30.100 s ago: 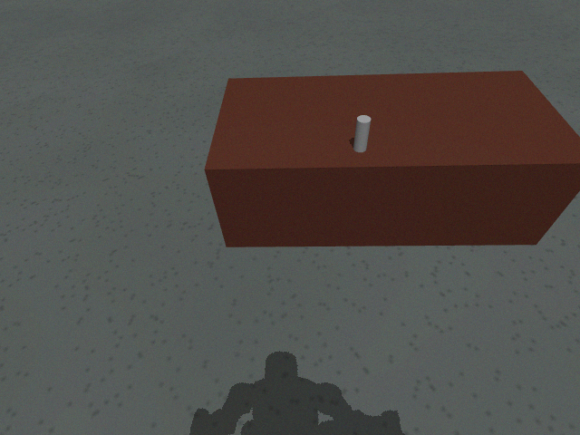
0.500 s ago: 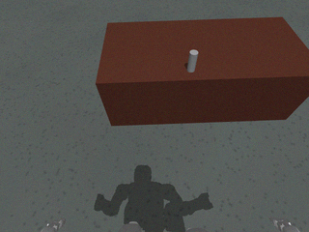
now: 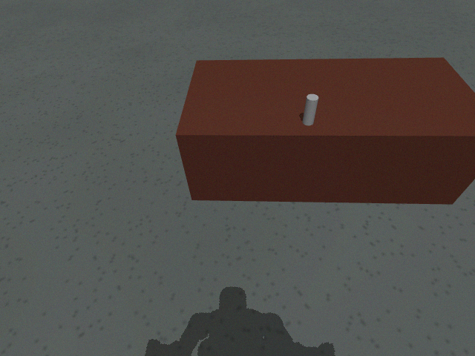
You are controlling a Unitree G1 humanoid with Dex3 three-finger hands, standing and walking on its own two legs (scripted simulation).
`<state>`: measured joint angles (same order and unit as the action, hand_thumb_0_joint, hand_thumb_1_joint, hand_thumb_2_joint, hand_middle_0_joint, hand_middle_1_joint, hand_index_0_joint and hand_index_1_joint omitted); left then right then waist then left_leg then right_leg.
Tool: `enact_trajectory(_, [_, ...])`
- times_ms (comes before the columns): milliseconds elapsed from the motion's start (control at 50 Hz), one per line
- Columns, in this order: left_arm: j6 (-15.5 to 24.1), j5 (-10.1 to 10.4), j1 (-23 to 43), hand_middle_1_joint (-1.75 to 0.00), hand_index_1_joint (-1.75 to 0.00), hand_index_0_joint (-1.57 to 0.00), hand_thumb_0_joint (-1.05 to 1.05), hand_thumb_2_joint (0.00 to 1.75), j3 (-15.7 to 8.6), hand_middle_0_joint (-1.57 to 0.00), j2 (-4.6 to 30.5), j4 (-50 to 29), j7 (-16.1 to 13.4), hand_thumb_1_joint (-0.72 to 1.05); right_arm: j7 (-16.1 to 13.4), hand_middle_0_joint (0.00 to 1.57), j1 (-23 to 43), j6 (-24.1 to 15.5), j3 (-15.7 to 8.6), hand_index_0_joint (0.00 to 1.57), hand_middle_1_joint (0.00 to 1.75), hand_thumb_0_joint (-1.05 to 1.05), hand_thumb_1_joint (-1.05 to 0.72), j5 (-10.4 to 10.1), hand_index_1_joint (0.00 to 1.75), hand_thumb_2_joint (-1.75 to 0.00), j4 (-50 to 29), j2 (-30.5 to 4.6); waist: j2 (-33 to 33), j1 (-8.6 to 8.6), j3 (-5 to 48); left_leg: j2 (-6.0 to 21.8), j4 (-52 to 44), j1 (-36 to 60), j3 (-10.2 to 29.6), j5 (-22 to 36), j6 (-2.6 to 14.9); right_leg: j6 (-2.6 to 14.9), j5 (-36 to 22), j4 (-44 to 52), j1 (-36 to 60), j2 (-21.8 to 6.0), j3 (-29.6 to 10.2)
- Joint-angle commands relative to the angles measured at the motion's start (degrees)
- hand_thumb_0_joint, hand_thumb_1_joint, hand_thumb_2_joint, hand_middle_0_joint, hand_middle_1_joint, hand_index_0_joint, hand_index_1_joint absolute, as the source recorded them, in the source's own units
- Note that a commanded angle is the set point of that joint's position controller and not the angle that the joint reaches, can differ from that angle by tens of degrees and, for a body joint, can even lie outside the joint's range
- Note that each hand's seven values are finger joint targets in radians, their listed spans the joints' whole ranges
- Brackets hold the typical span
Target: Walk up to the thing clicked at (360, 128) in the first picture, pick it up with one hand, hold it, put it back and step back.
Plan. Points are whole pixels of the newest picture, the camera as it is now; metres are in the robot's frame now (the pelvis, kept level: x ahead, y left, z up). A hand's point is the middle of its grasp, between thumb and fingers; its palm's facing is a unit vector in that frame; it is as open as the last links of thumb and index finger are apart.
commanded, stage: step back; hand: right
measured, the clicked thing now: (310, 110) +1.08 -0.23 -0.25
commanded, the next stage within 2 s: stand in 0.72 s
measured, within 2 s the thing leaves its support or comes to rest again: neither
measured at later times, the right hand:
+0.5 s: hand out of the picture +0.14 -0.23 -0.14, palm faces -0.02 +0.93 -0.36, open 7.4 cm
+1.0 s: hand out of the picture +0.14 -0.23 -0.13, palm faces +0.02 +0.94 -0.34, open 7.4 cm
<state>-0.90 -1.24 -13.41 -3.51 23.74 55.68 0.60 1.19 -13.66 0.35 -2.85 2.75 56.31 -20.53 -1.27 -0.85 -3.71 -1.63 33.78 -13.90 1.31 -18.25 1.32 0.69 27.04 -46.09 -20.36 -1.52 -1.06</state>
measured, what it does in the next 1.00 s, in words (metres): shifts its weight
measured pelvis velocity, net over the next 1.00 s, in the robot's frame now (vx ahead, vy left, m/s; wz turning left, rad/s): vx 0.05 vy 0.02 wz -0.02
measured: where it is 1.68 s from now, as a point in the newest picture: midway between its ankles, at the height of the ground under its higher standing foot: outside the picture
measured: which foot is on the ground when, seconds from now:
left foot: down 0.00-1.00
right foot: down 0.00-1.00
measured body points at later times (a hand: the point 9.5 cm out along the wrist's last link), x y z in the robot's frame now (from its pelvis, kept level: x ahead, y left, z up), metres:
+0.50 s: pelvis +0.04 +0.02 +0.00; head +0.06 +0.03 +0.45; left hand +0.12 +0.33 -0.13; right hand +0.14 -0.28 -0.12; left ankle +0.06 +0.14 -0.73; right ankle +0.02 -0.12 -0.73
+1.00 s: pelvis +0.05 +0.02 +0.02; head +0.06 +0.03 +0.47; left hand +0.15 +0.31 -0.12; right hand +0.14 -0.28 -0.11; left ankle +0.06 +0.14 -0.73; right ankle +0.02 -0.12 -0.73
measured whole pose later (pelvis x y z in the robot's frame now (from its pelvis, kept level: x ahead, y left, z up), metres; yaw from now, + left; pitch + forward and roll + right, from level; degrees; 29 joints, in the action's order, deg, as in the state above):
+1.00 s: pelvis +0.05 +0.02 +0.02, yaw -1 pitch -2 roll +0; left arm 1.2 -0.3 -3.9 0.1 19.7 64.4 0.1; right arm 0.6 -2.7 -0.6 -1.2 0.6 64.1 -19.3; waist -0.7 0.3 -4.1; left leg 0.4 20.4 -8.1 -1.2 -10.2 0.1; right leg -1.8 12.4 -19.1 -4.8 -1.4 -1.4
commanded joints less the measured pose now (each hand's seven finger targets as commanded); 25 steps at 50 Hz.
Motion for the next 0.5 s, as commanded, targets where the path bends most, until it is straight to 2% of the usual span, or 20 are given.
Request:
enact_trajectory(0, [3.10, 0.14, 2.72, -0.30, -0.30, -0.20, 0.00, 0.90, -2.49, -0.20, 9.68, -3.66, 0.24, 0.90, -0.93, 0.20, 6.00, -2.32, -3.37, 0.20, 0.30, 0.00, -0.90, -0.16, 0.30, -0.90, -5.02, -15.41, 10.10, 0.41, 0.02, 12.08, -16.36, -4.69, 14.37, -14.14, 7.55, 0.20, -1.67, 8.16, 3.33, 0.27, 1.35])
enact_trajectory(40, [3.45, -0.16, 0.18, -0.30, -0.30, -0.20, 0.00, 0.90, -2.55, -0.20, 8.26, -2.10, -0.20, 0.90, -0.64, 0.20, 7.12, -1.31, -3.20, 0.20, 0.30, 0.00, -0.90, -0.55, 0.30, -0.90, -5.27, -14.74, 10.81, -1.41, 0.54, 10.86, -12.30, -7.93, 10.75, -13.53, 5.66, 0.77, -6.56, 18.96, 11.98, 2.49, 3.56])
enact_trajectory(60, [3.82, -0.61, -1.39, -0.30, -0.30, -0.20, 0.00, 0.90, -2.74, -0.20, 8.79, -1.16, -0.71, 0.90, -0.72, 0.20, 6.88, -0.94, -2.56, 0.20, 0.30, 0.00, -0.90, -0.98, 0.30, -0.90, -5.46, -12.30, 7.15, -2.53, 1.38, 9.01, -6.70, -11.04, 8.55, -11.23, 3.77, 1.09, -8.46, 22.50, 17.64, 2.10, 0.90])
enact_trajectory(80, [4.30, -1.24, -2.14, -0.30, -0.30, -0.20, 0.00, 0.90, -3.68, -0.20, 12.24, -1.29, -1.21, 0.90, -0.68, 0.20, 7.37, -0.92, -1.89, 0.20, 0.30, 0.00, -0.90, -1.27, 0.30, -0.90, -6.27, -9.63, -1.47, -3.21, 1.26, 3.66, 2.56, -18.35, 5.29, -11.92, 1.26, 4.16, 0.41, 26.84, 19.53, -5.31, -13.69])
enact_trajectory(100, [4.67, -1.37, -3.15, -0.30, -0.30, -0.20, 0.00, 0.90, -4.53, -0.20, 16.59, -0.81, -1.18, 0.90, -1.10, 0.20, 7.64, -0.93, -1.98, 0.20, 0.30, 0.00, -0.90, -1.16, 0.30, -0.90, -6.12, -9.66, -8.07, -4.09, 0.26, -1.45, 12.30, -19.52, 3.11, -14.77, 0.08, 9.37, 13.06, 33.44, 15.60, -15.75, -27.94])
enact_trajectory(120, [4.96, -1.43, 0.00, -0.30, -0.30, -0.20, 0.00, 0.90, -4.84, -0.20, 17.51, -2.45, -1.16, 0.90, -1.35, 0.20, 6.64, -1.11, -2.79, 0.20, 0.30, 0.00, -0.90, -0.74, 0.30, -0.90, -5.65, -12.22, -5.26, -2.96, -2.64, 1.42, 17.26, -17.95, 5.77, -14.58, -0.63, 13.09, 11.80, 33.57, 10.07, -20.90, -31.46])
enact_trajectory(140, [5.11, -0.92, 2.01, -0.30, -0.30, -0.20, 0.00, 0.90, -4.62, -0.20, 15.80, -3.51, -1.39, 0.90, -1.26, 0.20, 4.36, -1.49, -2.77, 0.20, 0.30, 0.00, -0.90, -1.16, 0.30, -0.90, -5.14, -12.76, -2.36, -1.62, -2.72, 2.69, 17.64, -17.65, 6.74, -12.31, -0.60, 13.49, 3.38, 31.02, 11.24, -20.03, -28.28])
enact_trajectory(180, [5.29, -0.80, 2.88, -0.30, -0.30, -0.20, 0.00, 0.90, -3.73, -0.20, 13.55, -3.36, -1.60, 0.90, -1.17, 0.20, 4.36, -1.87, -2.70, 0.20, 0.30, 0.00, -0.90, -1.29, 0.30, -0.90, -4.14, -11.38, -2.70, -1.05, -1.26, 4.06, 13.79, -13.59, 5.88, -9.54, -0.75, 10.93, -7.95, 28.44, 9.32, -16.44, -19.67])
enact_trajectory(200, [5.27, -0.88, 3.90, -0.30, -0.30, -0.20, 0.00, 0.90, -3.52, -0.20, 13.38, -3.40, -1.53, 0.90, -1.00, 0.20, 3.48, -2.14, -2.63, 0.20, 0.30, 0.00, -0.90, -1.33, 0.30, -0.90, -3.80, -11.01, -5.47, -0.49, 0.84, 4.35, 10.45, -11.41, 3.47, -8.59, -0.76, 10.33, -13.36, 26.92, 10.02, -15.06, -16.37])
enact_trajectory(220, [5.07, -0.75, 5.76, -0.30, -0.30, -0.20, 0.00, 0.90, -3.31, -0.20, 13.67, -3.82, -1.33, 0.90, -0.85, 0.20, 1.89, -2.24, -2.75, 0.20, 0.30, 0.00, -0.90, -1.17, 0.30, -0.90, -3.00, -10.91, -7.10, 0.36, 2.62, 4.13, 7.32, -6.46, 1.00, -6.73, -1.03, 9.49, -17.04, 25.29, 7.89, -13.96, -12.97])
enact_trajectory(260, [4.35, -0.30, 7.73, -0.30, -0.30, -0.20, 0.00, 0.90, -2.31, -0.20, 12.15, -4.45, -0.99, 0.90, -0.80, 0.20, -0.05, -2.54, -3.12, 0.20, 0.30, 0.00, -0.90, -0.92, 0.30, -0.90, -1.69, -9.80, -5.96, 2.37, 3.99, 1.24, -4.54, 3.53, -2.64, 1.13, -0.70, 7.03, -21.53, 19.61, 3.36, -10.21, -6.54])
enact_trajectory(280, [4.00, -0.07, 6.88, -0.30, -0.30, -0.20, 0.00, 0.90, -1.41, -0.20, 10.28, -4.37, -0.91, 0.90, -1.15, 0.20, 0.32, -2.71, -3.28, 0.20, 0.30, 0.00, -0.90, -0.75, 0.30, -0.90, -1.30, -9.75, -3.27, 2.26, 4.31, 1.63, -8.81, 6.80, -1.22, 6.95, -0.50, 5.01, -23.91, 15.60, 2.36, -8.04, -4.31])
enact_trajectory(300, [3.79, 0.32, 6.23, -0.30, -0.30, -0.20, 0.00, 0.90, -0.59, -0.20, 8.34, -4.63, -0.91, 0.90, -1.54, 0.20, 0.80, -2.86, -3.78, 0.20, 0.30, 0.00, -0.90, -0.27, 0.30, -0.90, -1.47, -11.70, 1.38, 2.18, 5.62, 6.99, -10.54, 9.94, 6.29, 10.17, 1.33, 2.95, -23.26, 10.70, -0.97, -5.24, -2.16])
enact_trajectory(320, [3.25, 1.26, 5.55, -0.30, -0.30, -0.20, 0.00, 0.90, 0.08, -0.20, 6.15, -4.38, -0.90, 0.90, -1.78, 0.20, 3.98, -3.13, -3.52, 0.20, 0.30, 0.00, -0.90, -0.48, 0.30, -0.90, -2.52, -14.06, 7.74, 0.70, 5.90, 15.65, -14.91, 7.24, 18.42, 6.20, 5.34, 0.10, -11.42, 6.94, -2.62, 0.26, 0.71])
enact_trajectory(340, [2.77, 1.39, 4.61, -0.30, -0.30, -0.20, 0.00, 0.90, -0.86, -0.20, 8.76, -2.73, -1.24, 0.90, -1.60, 0.20, 6.50, -2.95, -3.47, 0.20, 0.30, 0.00, -0.90, -1.06, 0.30, -0.90, -3.16, -16.38, 7.54, -0.08, 5.21, 19.32, -14.97, -0.51, 19.80, 1.93, 10.26, 0.11, 0.94, 6.36, 3.97, 0.19, 0.62])
enact_trajectory(360, [2.92, 0.80, 5.26, -0.30, -0.30, -0.20, 0.00, 0.90, -0.60, -0.20, 8.95, -2.46, -1.19, 0.90, -1.51, 0.20, 8.15, -2.81, -3.30, 0.20, 0.30, 0.00, -0.90, -0.71, 0.30, -0.90, -2.91, -15.57, 5.87, -0.27, 4.25, 17.80, -13.66, -0.98, 17.74, 4.03, 9.63, 0.61, 1.53, 9.49, 5.28, -0.05, 0.08])
enact_trajectory(380, [3.09, 0.67, 4.46, -0.30, -0.30, -0.20, 0.00, 0.90, -0.39, -0.20, 7.93, -1.59, -1.20, 0.90, -1.51, 0.20, 9.69, -2.68, -2.61, 0.20, 0.30, 0.00, -0.90, -0.81, 0.30, -0.90, -2.84, -14.47, 6.72, -1.36, 4.00, 15.85, -12.06, -0.55, 14.03, 8.02, 7.52, 0.84, -4.31, 14.06, 6.67, -0.61, -0.07])
enact_trajectory(420, [3.88, 0.71, 3.07, -0.30, -0.30, -0.20, 0.00, 0.90, -0.68, -0.20, 9.21, 0.32, -1.47, 0.90, -1.57, 0.20, 11.44, -2.60, -1.86, 0.20, 0.30, 0.00, -0.90, -1.50, 0.30, -0.90, -2.48, -12.38, 7.94, -1.85, 5.12, 11.23, -7.87, -2.29, 7.61, 17.51, 2.73, 1.07, -18.61, 19.13, 12.73, -2.18, -3.05])
enact_trajectory(460, [4.13, 0.77, 5.22, -0.30, -0.30, -0.20, 0.00, 0.90, -0.96, -0.20, 10.98, 0.24, -1.42, 0.90, -1.72, 0.20, 9.89, -2.57, -1.46, 0.20, 0.30, 0.00, -0.90, -1.78, 0.30, -0.90, -1.51, -11.31, 4.72, -0.12, 6.39, 7.72, -5.91, -0.45, 3.67, 19.01, 0.87, 2.01, -27.14, 18.67, 13.60, -4.47, -5.31])
enact_trajectory(480, [4.15, 0.94, 5.91, -0.30, -0.30, -0.20, 0.00, 0.90, -0.96, -0.20, 10.95, 0.10, -1.54, 0.90, -1.84, 0.20, 9.39, -2.60, -1.49, 0.20, 0.30, 0.00, -0.90, -1.83, 0.30, -0.90, -0.88, -11.41, 3.95, 0.08, 7.69, 7.88, -5.47, 1.73, 3.05, 23.26, 0.75, 2.20, -30.95, 18.05, 14.62, -5.01, -5.10])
